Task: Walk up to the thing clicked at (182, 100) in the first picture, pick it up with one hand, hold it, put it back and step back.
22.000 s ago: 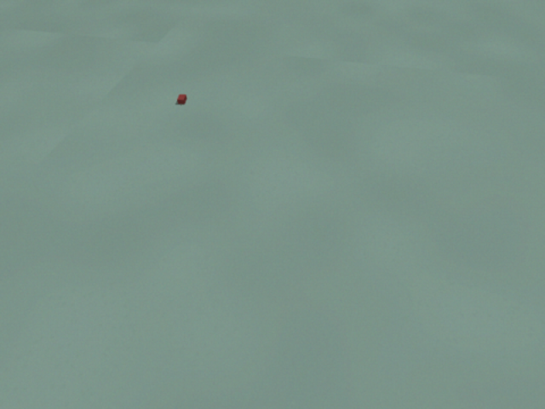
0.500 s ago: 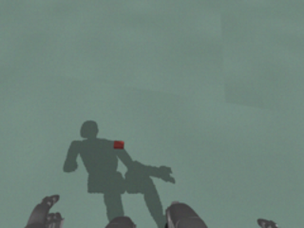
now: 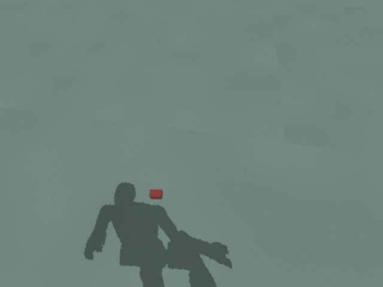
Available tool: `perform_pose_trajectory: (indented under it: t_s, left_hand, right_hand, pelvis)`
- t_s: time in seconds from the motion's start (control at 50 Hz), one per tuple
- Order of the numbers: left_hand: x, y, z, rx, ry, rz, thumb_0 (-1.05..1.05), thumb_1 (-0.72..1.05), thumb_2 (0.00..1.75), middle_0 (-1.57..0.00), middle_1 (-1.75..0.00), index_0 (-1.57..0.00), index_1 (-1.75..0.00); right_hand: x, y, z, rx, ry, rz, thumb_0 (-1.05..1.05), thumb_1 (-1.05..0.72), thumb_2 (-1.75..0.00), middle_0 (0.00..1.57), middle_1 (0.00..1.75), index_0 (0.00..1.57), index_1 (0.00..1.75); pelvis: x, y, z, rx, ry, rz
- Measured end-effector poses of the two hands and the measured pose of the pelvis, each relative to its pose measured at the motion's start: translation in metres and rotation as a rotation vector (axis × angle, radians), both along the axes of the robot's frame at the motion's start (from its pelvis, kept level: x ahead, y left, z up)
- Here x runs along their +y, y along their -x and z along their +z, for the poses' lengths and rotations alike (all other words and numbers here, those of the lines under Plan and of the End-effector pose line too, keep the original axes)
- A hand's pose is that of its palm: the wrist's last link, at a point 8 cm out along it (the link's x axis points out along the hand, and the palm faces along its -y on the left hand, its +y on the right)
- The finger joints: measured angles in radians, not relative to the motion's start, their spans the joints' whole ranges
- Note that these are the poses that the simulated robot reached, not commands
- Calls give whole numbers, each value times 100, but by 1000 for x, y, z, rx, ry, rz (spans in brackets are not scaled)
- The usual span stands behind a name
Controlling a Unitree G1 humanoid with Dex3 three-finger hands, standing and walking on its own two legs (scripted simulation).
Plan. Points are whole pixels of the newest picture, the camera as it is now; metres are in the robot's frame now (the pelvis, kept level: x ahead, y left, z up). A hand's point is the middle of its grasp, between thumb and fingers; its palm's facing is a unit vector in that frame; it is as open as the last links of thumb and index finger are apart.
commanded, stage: walk up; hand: left
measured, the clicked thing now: (156, 194) +0.70 +0.26 -0.74
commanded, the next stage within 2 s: stand in 0.68 s
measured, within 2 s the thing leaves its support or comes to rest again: neither
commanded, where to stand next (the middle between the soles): +0.32 +0.01 m, yaw +1 degrees
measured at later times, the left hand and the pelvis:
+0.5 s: hand out of the picture +0.12 +0.27 -0.14, palm faces +0.06 -0.93 -0.35, open 7.4 cm; pelvis +0.02 +0.00 +0.01, yaw +1 degrees
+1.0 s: hand out of the picture +0.08 +0.25 -0.14, palm faces +0.00 -0.94 -0.33, open 7.4 cm; pelvis +0.01 +0.00 +0.02, yaw +0 degrees
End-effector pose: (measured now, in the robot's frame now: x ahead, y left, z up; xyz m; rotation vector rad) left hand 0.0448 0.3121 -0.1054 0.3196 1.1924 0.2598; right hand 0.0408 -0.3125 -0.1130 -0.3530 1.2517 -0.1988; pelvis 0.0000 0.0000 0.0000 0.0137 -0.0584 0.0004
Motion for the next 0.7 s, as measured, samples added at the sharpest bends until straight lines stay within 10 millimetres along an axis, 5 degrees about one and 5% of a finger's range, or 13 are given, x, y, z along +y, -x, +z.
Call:
perform_pose_trajectory:
  t_s: [0.12,0.44,0.7]
  left_hand:
    - [2,-20,2,-18,0,-13,1,90,90,-20,-30,-20,-30]
    - [0,-62,7,-86,19,-4,1,90,90,-20,-30,-21,-30]
    - [-3,-50,5,-30,25,10,0,90,90,-20,-30,-20,-30]
  right_hand:
    - [17,-9,5,-41,-44,3,1,-91,-89,21,30,21,30]
    - [27,-78,13,-115,-41,48,1,-91,-89,20,30,21,30]
    - [28,-100,19,-131,-43,53,1,-91,-89,20,30,21,30]
  pelvis:
    - [-3,-1,6,11,10,-10]
    - [4,-20,11,11,19,15]
    - [2,-21,15,7,24,21]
